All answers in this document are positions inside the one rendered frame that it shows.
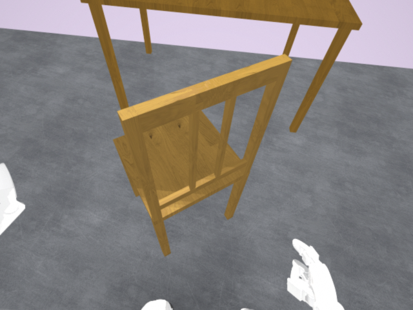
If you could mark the chair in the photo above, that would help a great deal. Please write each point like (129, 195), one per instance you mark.
(173, 155)

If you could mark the robot right hand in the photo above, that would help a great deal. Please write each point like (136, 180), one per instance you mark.
(316, 282)

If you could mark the robot left hand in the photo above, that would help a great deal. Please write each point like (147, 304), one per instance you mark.
(10, 208)

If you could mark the table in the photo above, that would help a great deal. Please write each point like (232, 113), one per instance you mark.
(326, 13)

